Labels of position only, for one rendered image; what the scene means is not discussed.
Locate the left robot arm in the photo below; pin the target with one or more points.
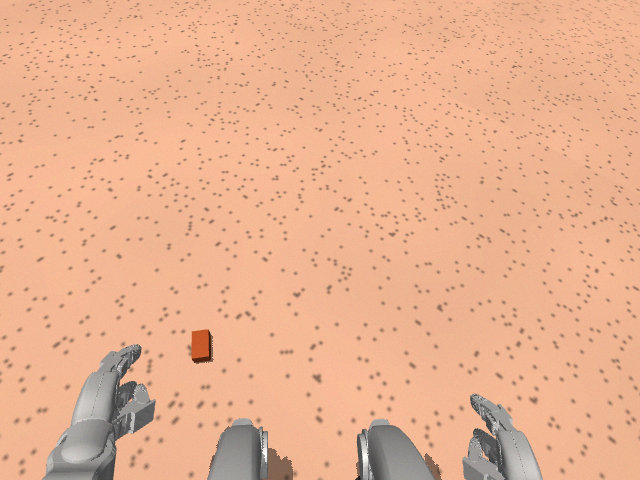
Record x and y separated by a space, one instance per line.
85 451

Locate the right robot hand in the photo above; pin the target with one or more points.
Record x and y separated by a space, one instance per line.
510 454

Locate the left robot hand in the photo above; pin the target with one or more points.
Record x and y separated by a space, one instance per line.
102 398

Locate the small box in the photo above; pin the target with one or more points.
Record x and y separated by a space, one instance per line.
201 346

